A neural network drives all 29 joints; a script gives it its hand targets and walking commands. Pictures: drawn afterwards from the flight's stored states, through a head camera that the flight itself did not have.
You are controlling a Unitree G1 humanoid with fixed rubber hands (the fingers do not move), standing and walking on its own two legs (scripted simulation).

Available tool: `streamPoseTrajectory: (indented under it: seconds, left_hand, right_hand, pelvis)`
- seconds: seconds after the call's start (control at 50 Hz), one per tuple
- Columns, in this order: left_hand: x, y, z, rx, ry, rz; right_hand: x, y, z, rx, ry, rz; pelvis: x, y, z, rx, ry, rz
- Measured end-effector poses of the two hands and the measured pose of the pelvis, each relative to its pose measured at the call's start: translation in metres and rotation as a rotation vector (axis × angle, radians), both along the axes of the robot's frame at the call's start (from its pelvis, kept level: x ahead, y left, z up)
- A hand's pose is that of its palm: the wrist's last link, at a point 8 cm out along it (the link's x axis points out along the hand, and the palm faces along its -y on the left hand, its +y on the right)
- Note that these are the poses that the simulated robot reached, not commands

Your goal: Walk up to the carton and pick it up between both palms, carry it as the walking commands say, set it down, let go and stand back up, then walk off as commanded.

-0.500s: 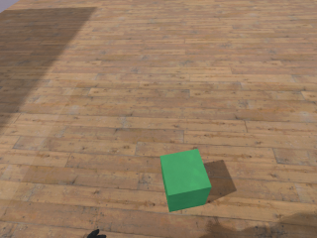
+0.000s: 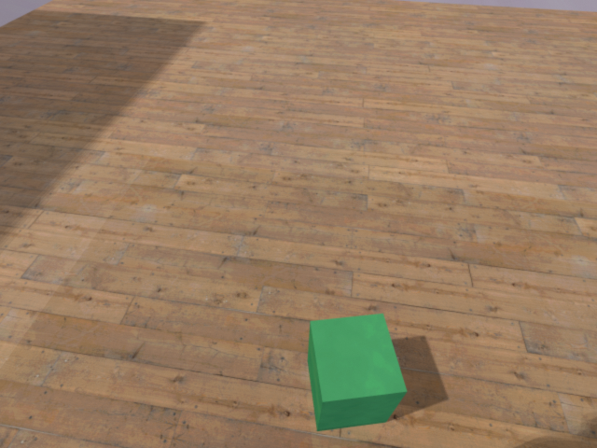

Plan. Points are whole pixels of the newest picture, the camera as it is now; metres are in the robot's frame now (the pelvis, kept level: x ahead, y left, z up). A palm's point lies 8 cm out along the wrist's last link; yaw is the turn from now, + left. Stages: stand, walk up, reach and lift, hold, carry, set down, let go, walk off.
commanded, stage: walk up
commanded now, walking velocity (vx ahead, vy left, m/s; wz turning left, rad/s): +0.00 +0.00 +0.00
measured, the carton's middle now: (349, 373) +0.46 -0.12 -0.63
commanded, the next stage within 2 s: none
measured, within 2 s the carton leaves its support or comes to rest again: neither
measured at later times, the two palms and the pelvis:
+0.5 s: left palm out of the picture +0.04 +0.18 -0.15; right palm out of the picture -0.06 -0.34 -0.11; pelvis -0.01 -0.06 +0.00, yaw +4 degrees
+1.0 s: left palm out of the picture +0.00 +0.06 -0.14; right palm out of the picture +0.03 -0.38 -0.15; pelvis +0.00 -0.15 +0.00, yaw +4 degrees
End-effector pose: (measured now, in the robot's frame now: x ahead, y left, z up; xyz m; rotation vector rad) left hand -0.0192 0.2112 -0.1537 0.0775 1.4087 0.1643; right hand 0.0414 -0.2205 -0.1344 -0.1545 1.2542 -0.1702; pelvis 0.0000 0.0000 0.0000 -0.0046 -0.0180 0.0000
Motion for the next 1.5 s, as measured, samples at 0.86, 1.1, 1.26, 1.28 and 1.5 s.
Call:
streamPoseTrajectory:
  seconds: [0.86, 1.1, 1.26, 1.28, 1.5]
  left_hand:
    - [0.027, -0.142, 0.025, 0.075, -0.112, 0.013]
    - [0.002, -0.144, 0.011, 0.051, -0.042, 0.045]
    - [-0.02, -0.145, 0.011, 0.051, 0.013, 0.047]
    - [-0.022, -0.145, 0.011, 0.05, 0.016, 0.054]
    - [-0.062, -0.125, -0.006, 0.021, 0.165, 0.127]
  right_hand:
    - [-0.018, -0.155, -0.02, 0.039, 0.129, 0.03]
    - [-0.021, -0.157, -0.011, 0.009, 0.13, 0.055]
    - [-0.038, -0.152, -0.012, 0.02, 0.159, 0.051]
    - [-0.04, -0.152, -0.012, 0.025, 0.163, 0.051]
    - [0.002, -0.138, -0.008, -0.015, 0.039, 0.084]
  pelvis:
    - [0.003, -0.149, 0.001, 0.012, 0.03, 0.077]
    - [-0.001, -0.156, 0.001, 0.01, -0.006, 0.072]
    - [-0.006, -0.155, 0.002, 0.011, -0.008, 0.07]
    - [-0.006, -0.155, 0.002, 0.011, -0.006, 0.072]
    - [0.015, -0.134, -0.01, -0.011, 0.019, 0.102]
